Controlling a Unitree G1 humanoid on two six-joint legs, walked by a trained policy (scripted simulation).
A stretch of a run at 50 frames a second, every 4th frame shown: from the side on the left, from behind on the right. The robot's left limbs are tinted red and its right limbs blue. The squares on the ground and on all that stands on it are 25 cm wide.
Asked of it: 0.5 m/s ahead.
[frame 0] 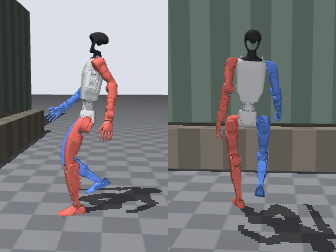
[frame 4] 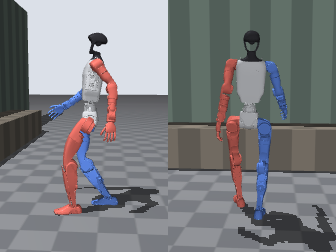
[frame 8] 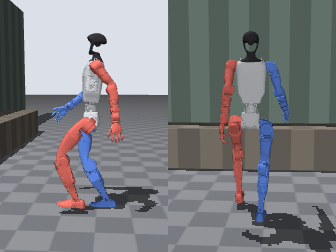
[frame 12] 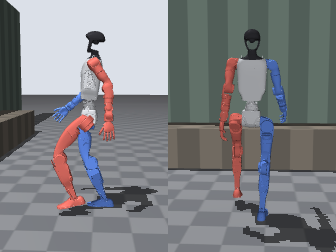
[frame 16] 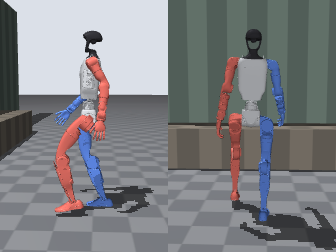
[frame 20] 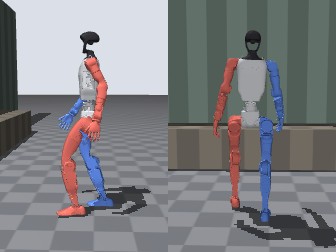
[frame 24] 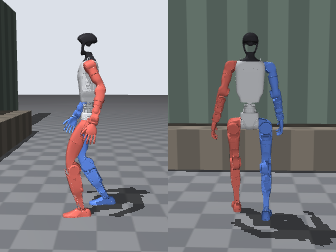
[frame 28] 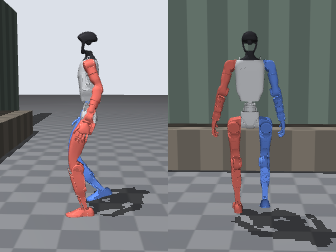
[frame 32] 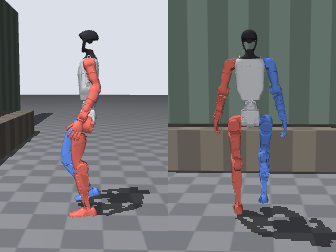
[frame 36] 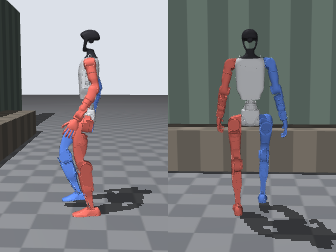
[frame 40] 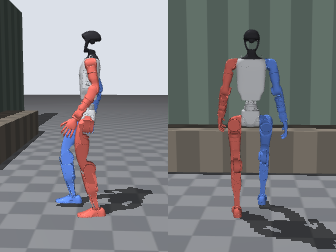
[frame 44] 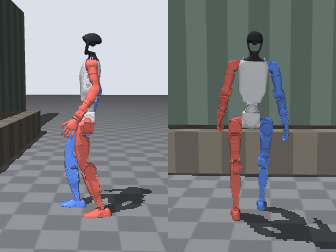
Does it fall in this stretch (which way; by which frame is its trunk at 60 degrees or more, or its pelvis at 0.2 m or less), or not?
no
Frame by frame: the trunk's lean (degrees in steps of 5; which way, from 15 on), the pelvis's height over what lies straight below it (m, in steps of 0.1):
0: 10, 0.8
4: 10, 0.8
8: 5, 0.8
12: 5, 0.8
16: 5, 0.8
20: 5, 0.8
24: 0, 0.8
28: 0, 0.8
32: 0, 0.8
36: 0, 0.8
40: 5, 0.8
44: 5, 0.8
